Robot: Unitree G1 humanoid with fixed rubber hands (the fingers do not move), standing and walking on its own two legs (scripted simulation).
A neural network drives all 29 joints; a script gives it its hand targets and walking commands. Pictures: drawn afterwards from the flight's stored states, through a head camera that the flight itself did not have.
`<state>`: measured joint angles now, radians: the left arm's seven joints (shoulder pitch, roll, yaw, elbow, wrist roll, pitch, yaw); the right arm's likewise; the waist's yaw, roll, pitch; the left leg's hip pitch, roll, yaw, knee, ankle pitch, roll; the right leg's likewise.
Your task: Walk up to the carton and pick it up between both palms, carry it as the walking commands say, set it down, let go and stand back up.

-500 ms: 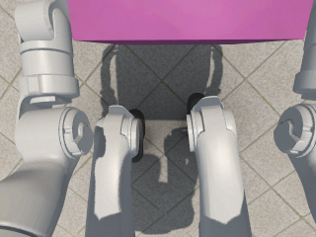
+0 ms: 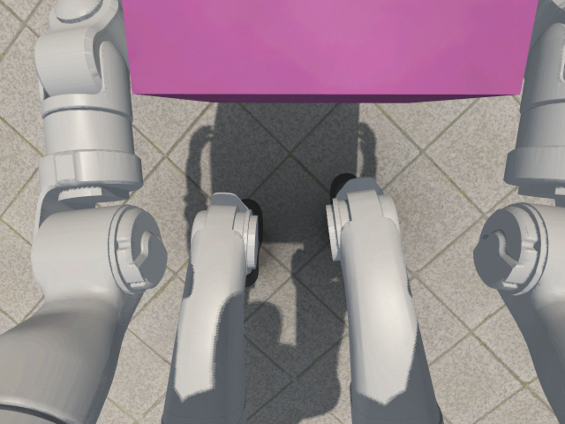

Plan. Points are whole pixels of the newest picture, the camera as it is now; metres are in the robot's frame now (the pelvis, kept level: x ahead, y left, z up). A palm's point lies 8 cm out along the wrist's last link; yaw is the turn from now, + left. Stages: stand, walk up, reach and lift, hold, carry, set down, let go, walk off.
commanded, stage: reach and lift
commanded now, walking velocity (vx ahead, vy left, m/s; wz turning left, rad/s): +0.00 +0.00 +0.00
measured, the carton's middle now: out of the picture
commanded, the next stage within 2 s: none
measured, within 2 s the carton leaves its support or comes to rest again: neither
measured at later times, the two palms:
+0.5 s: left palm out of the picture +0.54 +0.13 -0.03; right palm out of the picture +0.51 -0.25 -0.03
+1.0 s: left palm out of the picture +0.52 +0.14 +0.04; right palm out of the picture +0.48 -0.25 +0.04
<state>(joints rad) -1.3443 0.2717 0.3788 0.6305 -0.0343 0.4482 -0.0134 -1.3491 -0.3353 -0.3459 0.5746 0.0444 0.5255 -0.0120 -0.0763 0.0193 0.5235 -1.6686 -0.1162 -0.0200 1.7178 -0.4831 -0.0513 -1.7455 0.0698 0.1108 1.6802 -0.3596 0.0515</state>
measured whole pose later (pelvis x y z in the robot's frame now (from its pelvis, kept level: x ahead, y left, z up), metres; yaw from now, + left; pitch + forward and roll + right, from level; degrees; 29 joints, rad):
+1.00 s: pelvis +0.00 +0.00 +0.11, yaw -1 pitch +14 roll +3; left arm -1.10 0.21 0.35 0.61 -0.04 0.41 -0.03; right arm -1.08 -0.25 -0.32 0.50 0.01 0.51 -0.01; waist -0.07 0.01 0.52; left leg -1.16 -0.12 -0.06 1.30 -0.39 -0.04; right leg -1.23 0.07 0.13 1.28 -0.29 0.05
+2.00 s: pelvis +0.10 +0.00 +0.24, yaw -2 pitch +9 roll +1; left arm -0.59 0.03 0.41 0.70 0.16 0.44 -0.14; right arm -0.55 -0.08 -0.35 0.57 -0.19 0.53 0.11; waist -0.05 0.04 -0.04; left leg -0.55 -0.07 -0.10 0.65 -0.27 -0.01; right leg -0.61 0.05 0.13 0.64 -0.19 0.02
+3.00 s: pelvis +0.14 +0.00 +0.27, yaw -2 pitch -4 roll +0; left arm -0.25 0.00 0.30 0.29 0.12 0.68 -0.15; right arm -0.29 -0.02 -0.25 0.25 -0.15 0.75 0.11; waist 0.00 0.03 0.01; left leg -0.08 -0.04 -0.12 0.33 -0.19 0.00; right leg -0.14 0.03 0.12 0.33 -0.12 0.01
